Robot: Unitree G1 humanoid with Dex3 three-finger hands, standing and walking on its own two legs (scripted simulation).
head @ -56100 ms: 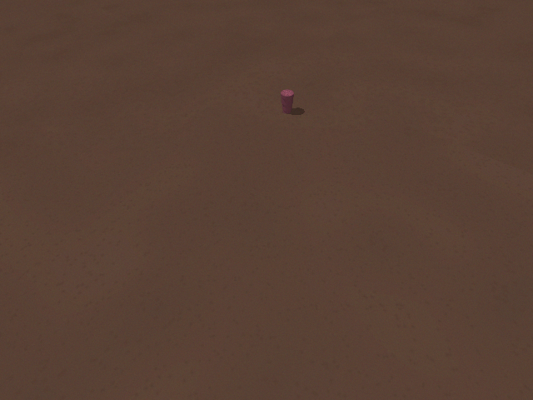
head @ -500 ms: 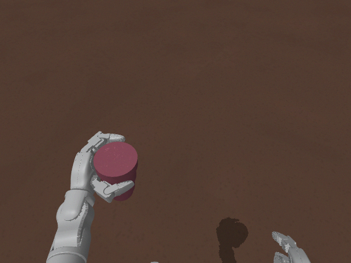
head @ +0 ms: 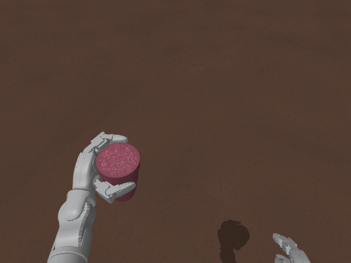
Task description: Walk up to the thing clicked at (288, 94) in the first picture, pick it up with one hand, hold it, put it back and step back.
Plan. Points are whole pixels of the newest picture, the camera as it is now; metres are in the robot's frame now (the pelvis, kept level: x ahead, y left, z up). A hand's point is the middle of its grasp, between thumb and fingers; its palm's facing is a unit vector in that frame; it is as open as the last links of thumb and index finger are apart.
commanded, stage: hold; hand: left
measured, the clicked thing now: (121, 176) +0.32 +0.15 +0.02
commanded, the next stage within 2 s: crouch in 1.68 s
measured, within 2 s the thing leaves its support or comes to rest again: neither
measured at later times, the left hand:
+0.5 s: hand (118, 163) +0.33 +0.15 +0.06, palm faces -0.08 -1.00 +0.00, open 11.5 cm
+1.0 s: hand (117, 166) +0.32 +0.16 +0.05, palm faces -0.07 -1.00 +0.01, open 11.5 cm
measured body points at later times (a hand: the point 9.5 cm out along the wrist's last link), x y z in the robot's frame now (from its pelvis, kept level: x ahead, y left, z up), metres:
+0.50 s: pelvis +0.00 +0.00 +0.00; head +0.03 +0.01 +0.45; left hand +0.33 +0.21 +0.06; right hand +0.13 -0.25 -0.10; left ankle +0.01 +0.11 -0.70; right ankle +0.00 -0.12 -0.70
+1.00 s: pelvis +0.00 +0.00 +0.00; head +0.03 +0.01 +0.45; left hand +0.32 +0.21 +0.05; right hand +0.13 -0.25 -0.10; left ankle +0.01 +0.11 -0.70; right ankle +0.00 -0.12 -0.70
